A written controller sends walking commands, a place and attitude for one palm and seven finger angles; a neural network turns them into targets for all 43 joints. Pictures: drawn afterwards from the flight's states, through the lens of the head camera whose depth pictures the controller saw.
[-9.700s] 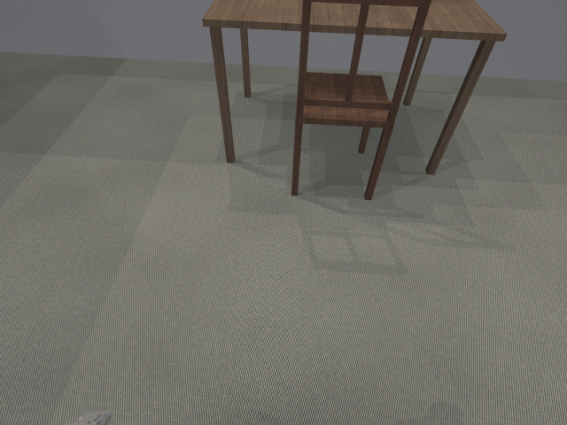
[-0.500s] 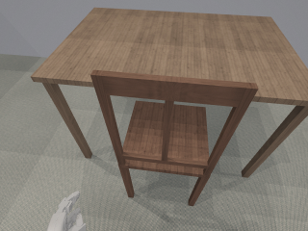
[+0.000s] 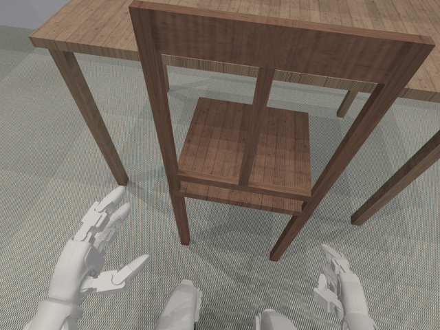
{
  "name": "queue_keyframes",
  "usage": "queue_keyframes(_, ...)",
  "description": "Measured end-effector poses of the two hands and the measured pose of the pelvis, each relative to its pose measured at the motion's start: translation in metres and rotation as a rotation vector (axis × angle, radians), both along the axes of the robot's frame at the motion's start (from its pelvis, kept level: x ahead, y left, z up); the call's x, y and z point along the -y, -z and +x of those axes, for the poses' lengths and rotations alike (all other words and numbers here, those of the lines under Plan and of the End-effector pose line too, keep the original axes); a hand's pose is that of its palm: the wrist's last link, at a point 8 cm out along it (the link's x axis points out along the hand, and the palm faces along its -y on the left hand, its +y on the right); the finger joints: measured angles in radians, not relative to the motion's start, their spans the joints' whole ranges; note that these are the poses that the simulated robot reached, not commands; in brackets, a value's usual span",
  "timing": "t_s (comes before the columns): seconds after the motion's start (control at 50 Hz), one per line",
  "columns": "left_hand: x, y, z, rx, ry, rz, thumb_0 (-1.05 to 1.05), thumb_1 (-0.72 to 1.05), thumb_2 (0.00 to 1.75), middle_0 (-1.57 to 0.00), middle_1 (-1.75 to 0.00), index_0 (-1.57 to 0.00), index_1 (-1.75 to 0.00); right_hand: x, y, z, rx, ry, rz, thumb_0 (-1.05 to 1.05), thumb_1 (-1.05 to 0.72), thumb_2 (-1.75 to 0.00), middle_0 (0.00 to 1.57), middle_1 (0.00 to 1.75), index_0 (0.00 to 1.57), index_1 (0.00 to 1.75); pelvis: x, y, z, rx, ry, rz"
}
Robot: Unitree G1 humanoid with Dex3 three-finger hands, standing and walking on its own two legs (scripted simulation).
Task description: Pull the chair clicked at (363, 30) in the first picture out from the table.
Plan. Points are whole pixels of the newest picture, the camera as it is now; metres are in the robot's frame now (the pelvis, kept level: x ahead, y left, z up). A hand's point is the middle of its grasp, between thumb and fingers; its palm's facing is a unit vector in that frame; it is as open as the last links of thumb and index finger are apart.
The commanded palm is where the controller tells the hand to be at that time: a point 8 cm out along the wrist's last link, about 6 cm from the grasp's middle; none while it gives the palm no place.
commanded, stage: raise the hand toward the chair's back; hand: left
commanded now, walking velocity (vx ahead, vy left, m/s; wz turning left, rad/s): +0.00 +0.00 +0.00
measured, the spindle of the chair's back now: (252, 138) +0.48 -0.01 +0.06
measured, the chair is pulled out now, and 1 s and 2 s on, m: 0.00 0.00 0.00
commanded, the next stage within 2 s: aim the fingers beside a spindle in 1.46 s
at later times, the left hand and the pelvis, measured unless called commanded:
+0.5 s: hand (108, 238) +0.24 +0.20 +0.07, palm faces -0.05 -1.00 -0.05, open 15.3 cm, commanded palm +0.22 +0.26 +0.07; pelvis +0.01 +0.03 +0.02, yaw -1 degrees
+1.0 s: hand (98, 216) +0.27 +0.22 +0.08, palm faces -0.06 -1.00 -0.07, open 16.9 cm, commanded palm +0.25 +0.28 +0.08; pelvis +0.03 +0.02 +0.03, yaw -1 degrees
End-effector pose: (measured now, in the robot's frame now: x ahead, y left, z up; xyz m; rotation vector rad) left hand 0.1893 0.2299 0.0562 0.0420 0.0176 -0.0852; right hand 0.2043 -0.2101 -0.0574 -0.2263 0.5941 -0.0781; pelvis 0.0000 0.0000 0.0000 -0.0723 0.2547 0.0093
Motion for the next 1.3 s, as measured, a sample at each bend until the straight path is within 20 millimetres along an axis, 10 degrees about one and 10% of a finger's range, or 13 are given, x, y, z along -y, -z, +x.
queue_keyframes(0.24,-0.02,-0.007,0.021,-0.072,-0.04,0.01,0.0,0.07,0.55,-0.12,-0.17,-0.12,-0.17,0.011,0.007,-0.06,-0.149,0.151,-0.007,0.01,-0.9,-0.9,0.2,0.3,0.2,0.3,-0.016,-0.015,0.008,-0.013,0.028,0.011)
queue_keyframes(0.68,-0.038,-0.019,0.039,-0.05,-0.04,0.026,-0.01,-0.42,0.34,-0.07,-0.09,-0.07,-0.09,-0.005,-0.03,-0.006,-0.026,0.061,-0.032,0.01,-0.9,-0.9,0.2,0.3,0.2,0.3,-0.025,-0.026,0.02,0.003,0.015,0.002)
queue_keyframes(1.3,-0.041,-0.026,0.066,-0.045,-0.027,0.023,-0.02,-0.5,0.3,-0.06,-0.08,-0.06,-0.08,0.028,-0.026,-0.035,-0.11,0.141,-0.06,0.01,-0.9,-0.9,0.2,0.3,0.2,0.3,-0.016,-0.034,0.028,-0.001,0.025,0.015)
